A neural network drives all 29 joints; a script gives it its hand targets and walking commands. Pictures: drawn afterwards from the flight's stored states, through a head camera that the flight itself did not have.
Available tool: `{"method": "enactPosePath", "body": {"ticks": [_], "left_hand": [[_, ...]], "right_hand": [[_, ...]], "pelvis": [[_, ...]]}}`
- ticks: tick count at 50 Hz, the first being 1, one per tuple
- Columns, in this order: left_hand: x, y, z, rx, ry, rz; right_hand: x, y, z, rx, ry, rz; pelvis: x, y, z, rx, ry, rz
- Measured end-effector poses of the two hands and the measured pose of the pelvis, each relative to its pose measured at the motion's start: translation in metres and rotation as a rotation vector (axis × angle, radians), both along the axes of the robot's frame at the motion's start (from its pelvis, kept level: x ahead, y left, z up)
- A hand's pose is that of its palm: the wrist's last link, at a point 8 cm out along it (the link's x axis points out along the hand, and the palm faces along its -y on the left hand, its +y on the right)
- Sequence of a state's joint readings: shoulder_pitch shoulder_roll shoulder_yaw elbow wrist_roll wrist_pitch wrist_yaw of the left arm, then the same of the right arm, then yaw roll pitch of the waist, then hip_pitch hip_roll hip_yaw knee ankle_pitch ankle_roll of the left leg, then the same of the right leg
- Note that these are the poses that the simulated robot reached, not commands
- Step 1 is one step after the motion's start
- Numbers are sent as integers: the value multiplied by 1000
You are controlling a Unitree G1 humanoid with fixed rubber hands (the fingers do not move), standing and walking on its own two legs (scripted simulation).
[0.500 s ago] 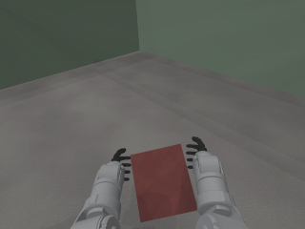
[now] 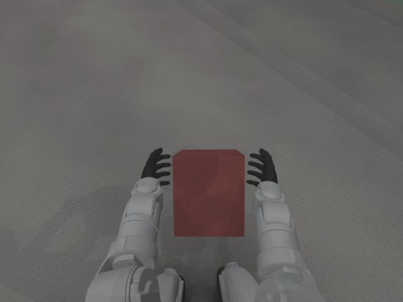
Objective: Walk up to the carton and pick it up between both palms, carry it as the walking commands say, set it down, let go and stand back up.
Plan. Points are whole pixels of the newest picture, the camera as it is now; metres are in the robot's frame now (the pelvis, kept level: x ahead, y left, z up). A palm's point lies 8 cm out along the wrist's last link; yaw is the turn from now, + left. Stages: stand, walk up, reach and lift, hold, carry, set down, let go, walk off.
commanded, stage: set down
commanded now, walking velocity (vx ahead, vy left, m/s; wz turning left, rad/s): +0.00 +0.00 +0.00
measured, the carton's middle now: (208, 187) +0.39 -0.03 -0.16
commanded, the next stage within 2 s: none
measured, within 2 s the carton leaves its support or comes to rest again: neither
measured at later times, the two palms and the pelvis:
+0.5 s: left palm (161, 189) +0.38 +0.10 -0.14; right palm (256, 192) +0.36 -0.15 -0.13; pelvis +0.01 +0.01 -0.07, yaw +0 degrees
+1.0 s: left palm (167, 195) +0.40 +0.09 -0.24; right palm (250, 199) +0.37 -0.15 -0.23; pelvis -0.01 +0.00 -0.16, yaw +0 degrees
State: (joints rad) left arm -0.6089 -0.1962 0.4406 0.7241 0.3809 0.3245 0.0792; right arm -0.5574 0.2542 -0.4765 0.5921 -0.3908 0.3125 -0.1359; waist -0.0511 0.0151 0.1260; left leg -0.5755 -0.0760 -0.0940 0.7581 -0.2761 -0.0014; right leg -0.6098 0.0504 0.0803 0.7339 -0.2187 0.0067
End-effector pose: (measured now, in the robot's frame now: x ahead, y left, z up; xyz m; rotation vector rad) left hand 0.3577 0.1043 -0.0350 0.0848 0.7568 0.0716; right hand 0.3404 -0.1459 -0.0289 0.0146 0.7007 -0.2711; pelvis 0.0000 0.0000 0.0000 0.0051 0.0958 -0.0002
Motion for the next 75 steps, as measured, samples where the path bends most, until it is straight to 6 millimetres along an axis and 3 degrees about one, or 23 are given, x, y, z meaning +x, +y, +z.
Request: {"method": "enactPosePath", "body": {"ticks": [7,13,25,33,44,60,75], "left_hand": [[-2,-6,-42,-22,2,5],[4,-9,-74,-41,-30,29],[21,-8,-103,-20,-72,57],[26,-13,-138,-20,-52,34],[33,-8,-184,-17,-61,43],[47,-15,-232,-18,-61,35],[58,-9,-288,-7,-52,36]], "right_hand": [[2,-4,-37,-16,1,-26],[6,-6,-66,4,-35,-51],[20,-3,-102,26,-73,-65],[24,-8,-131,8,-49,-64],[32,-1,-178,10,-64,-84],[43,-7,-226,-2,-66,-88],[57,-2,-280,0,-59,-76]], "pelvis": [[3,8,-10,0,142,4],[4,10,-31,5,261,-4],[7,7,-73,1,371,3],[1,0,-99,4,404,-7],[-10,-1,-138,4,453,-2],[-23,6,-182,14,494,-2],[-36,8,-224,7,536,4]]}}
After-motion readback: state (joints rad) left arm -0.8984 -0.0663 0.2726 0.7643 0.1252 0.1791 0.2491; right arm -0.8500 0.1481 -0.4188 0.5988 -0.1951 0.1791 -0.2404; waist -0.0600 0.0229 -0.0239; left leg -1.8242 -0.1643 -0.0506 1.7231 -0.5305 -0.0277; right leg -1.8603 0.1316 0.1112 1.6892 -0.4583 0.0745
